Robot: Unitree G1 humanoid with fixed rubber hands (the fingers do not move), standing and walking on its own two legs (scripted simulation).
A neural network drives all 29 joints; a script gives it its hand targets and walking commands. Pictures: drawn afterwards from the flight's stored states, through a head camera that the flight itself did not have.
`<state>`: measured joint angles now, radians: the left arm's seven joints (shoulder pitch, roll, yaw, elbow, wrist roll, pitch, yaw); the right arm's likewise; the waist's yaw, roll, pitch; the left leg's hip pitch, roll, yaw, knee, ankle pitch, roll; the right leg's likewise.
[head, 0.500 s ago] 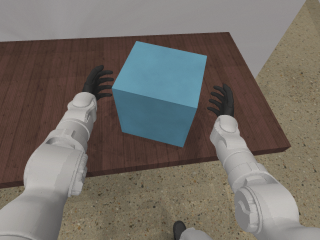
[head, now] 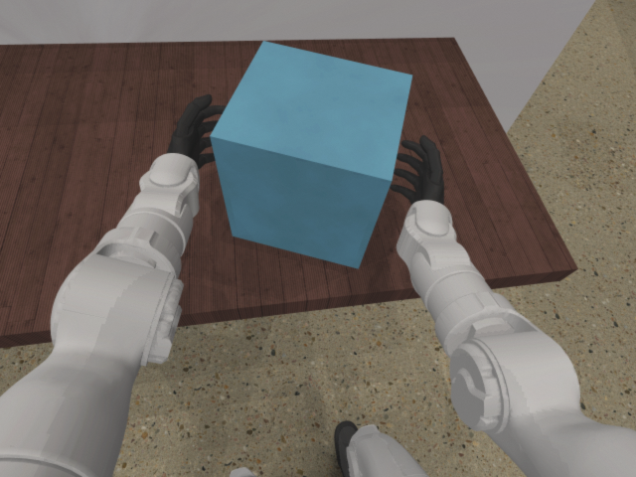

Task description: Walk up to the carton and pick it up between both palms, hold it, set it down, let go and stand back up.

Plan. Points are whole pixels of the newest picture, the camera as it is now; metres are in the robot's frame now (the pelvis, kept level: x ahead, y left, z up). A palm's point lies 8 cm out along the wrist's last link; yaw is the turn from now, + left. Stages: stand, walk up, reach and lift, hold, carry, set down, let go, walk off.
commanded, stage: reach and lift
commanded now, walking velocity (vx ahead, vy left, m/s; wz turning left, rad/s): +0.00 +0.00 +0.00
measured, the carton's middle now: (314, 162) +0.50 -0.06 +0.05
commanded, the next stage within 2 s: none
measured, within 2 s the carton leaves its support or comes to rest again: neither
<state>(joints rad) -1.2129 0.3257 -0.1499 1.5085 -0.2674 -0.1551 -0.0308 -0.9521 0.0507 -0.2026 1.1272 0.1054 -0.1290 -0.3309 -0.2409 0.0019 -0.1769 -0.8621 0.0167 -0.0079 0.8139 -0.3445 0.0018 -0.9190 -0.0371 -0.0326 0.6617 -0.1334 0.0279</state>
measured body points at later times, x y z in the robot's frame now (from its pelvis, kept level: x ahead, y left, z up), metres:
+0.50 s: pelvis +0.01 +0.01 +0.00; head +0.13 +0.03 +0.44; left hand +0.53 +0.08 +0.06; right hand +0.43 -0.19 +0.04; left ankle +0.01 +0.11 -0.70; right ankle +0.09 -0.14 -0.70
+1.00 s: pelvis +0.05 +0.02 +0.03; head +0.15 +0.02 +0.47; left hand +0.52 +0.08 +0.06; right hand +0.42 -0.19 +0.04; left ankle +0.01 +0.11 -0.70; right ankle +0.09 -0.14 -0.70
